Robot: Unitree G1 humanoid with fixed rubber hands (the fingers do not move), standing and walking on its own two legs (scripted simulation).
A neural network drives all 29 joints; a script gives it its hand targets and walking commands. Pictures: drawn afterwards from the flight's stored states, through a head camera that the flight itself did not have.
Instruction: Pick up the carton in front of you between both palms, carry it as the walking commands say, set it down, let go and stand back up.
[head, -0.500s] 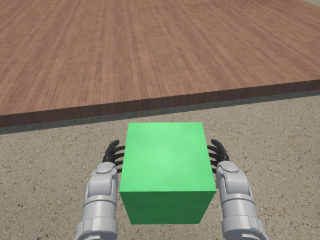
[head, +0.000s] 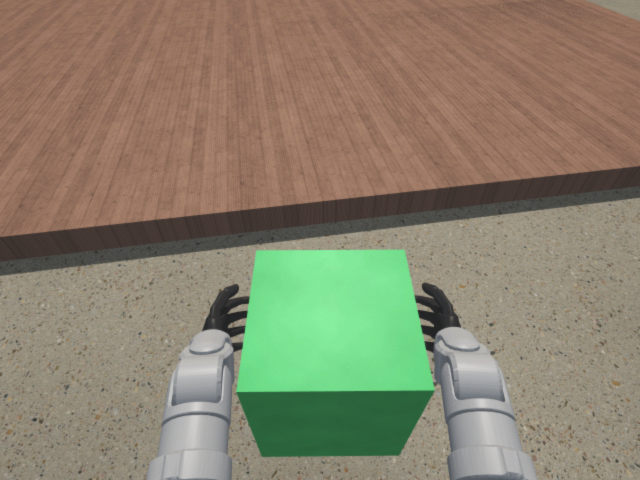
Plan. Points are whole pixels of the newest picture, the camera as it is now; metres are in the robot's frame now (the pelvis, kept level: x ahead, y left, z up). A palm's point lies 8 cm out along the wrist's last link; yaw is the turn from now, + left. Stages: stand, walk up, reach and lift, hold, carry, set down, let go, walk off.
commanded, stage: reach and lift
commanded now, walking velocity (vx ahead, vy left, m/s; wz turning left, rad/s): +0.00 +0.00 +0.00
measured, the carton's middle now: (330, 357) +0.31 +0.00 -0.04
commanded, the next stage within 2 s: hold in 0.22 s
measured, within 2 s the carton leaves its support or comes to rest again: neither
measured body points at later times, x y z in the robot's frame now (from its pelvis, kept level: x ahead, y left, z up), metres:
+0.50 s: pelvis -0.01 +0.00 +0.00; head -0.05 +0.00 +0.45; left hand +0.29 +0.15 +0.04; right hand +0.29 -0.15 +0.04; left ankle +0.01 +0.13 -0.75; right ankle +0.02 -0.13 -0.75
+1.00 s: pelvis +0.10 +0.01 -0.01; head +0.06 +0.01 +0.44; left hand +0.37 +0.16 +0.09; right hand +0.36 -0.15 +0.09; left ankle +0.01 +0.13 -0.74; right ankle +0.11 -0.09 -0.75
